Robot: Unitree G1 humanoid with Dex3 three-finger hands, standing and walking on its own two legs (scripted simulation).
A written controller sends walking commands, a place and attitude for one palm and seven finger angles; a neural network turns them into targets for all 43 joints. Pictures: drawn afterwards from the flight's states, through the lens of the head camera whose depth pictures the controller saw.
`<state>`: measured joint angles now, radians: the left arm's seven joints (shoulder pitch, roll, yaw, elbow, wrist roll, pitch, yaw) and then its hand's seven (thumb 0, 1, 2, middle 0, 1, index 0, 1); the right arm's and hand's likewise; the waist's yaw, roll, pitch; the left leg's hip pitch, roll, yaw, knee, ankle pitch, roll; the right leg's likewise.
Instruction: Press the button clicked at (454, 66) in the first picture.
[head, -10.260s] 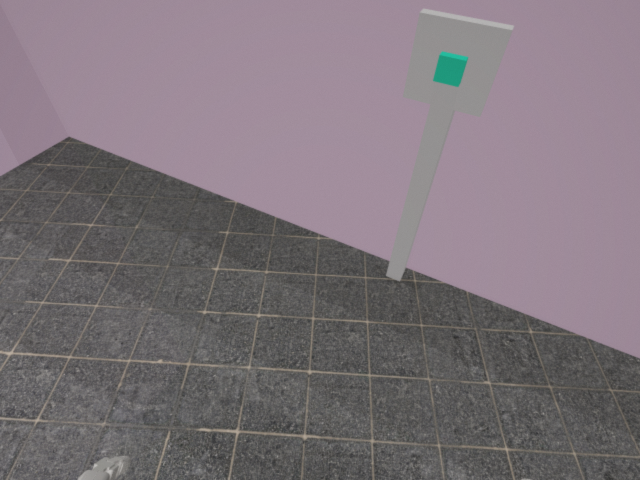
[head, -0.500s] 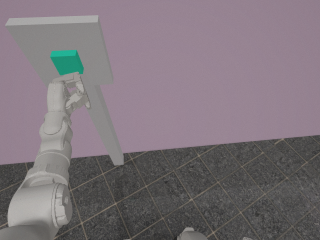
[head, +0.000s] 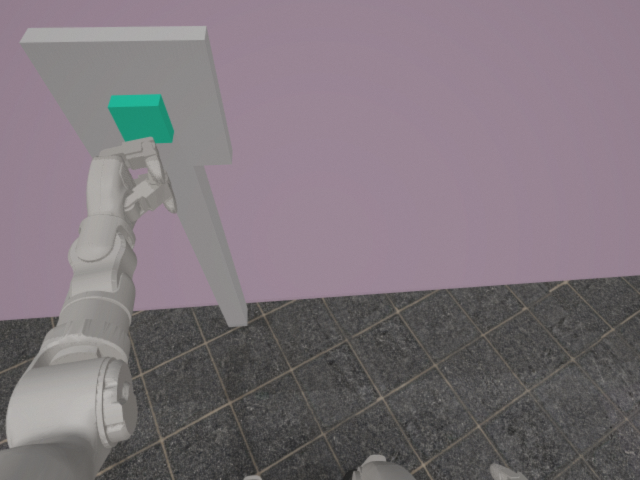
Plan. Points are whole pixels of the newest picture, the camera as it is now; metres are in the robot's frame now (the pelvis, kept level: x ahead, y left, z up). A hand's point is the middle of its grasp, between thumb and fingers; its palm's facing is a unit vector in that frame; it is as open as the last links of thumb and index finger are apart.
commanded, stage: press the button with the knuckle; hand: left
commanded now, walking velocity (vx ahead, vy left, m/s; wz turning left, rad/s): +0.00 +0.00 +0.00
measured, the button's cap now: (143, 118) +0.55 +0.23 +0.12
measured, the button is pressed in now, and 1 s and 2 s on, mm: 0 10 0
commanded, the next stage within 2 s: hold the button down briefly in 0.84 s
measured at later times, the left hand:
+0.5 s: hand (169, 166) +0.49 +0.19 +0.08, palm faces +0.06 -1.00 -0.01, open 3.1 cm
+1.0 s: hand (169, 159) +0.51 +0.20 +0.08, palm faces +0.10 -0.99 -0.03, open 3.4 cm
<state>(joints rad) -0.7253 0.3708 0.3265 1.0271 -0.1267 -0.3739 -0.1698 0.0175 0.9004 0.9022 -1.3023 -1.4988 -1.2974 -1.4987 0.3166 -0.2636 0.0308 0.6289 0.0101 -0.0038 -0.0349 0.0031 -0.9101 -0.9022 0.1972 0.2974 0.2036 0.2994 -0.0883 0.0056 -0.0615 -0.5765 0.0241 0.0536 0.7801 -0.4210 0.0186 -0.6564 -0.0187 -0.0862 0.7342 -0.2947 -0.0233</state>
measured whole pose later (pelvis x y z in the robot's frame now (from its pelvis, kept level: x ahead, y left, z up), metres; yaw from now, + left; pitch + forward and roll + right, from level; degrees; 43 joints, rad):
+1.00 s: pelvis -0.02 +0.01 -0.02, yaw +1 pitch +19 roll -2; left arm -1.03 0.52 0.37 1.32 -0.05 -0.40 -0.13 0.06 0.84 0.93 -1.30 -1.50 -1.43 -1.50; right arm 0.40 -0.28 0.05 0.66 -0.04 0.00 -0.02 0.00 -0.91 -0.90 0.20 0.30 0.21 0.30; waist -0.19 0.01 -0.07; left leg -0.79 0.02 0.02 0.89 -0.43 0.03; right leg -0.83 -0.03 -0.11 0.80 -0.28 -0.02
